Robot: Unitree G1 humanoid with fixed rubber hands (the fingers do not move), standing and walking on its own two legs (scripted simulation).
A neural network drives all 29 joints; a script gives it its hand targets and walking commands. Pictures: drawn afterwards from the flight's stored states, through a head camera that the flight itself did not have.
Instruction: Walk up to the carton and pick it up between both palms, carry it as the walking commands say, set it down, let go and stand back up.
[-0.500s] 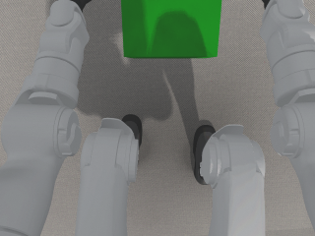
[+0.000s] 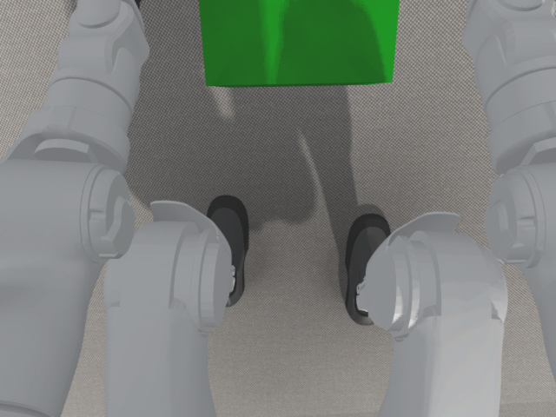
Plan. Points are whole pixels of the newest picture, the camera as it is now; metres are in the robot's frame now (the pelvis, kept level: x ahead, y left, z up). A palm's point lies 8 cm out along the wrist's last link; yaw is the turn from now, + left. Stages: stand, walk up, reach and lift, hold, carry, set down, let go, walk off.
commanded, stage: reach and lift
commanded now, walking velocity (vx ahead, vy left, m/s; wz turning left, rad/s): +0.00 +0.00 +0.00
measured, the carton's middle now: out of the picture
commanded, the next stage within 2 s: none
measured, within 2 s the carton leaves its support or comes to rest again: leaves its support in 1.36 s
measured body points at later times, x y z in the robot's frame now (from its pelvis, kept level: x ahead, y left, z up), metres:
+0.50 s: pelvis -0.01 +0.00 +0.00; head +0.38 +0.00 +0.22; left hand +0.55 +0.18 -0.20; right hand +0.56 -0.13 -0.21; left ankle +0.12 +0.13 -0.32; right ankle +0.10 -0.12 -0.32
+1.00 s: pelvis +0.01 +0.00 -0.01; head +0.39 +0.00 +0.23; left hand +0.55 +0.18 -0.20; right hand +0.56 -0.13 -0.21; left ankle +0.12 +0.13 -0.32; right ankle +0.10 -0.12 -0.32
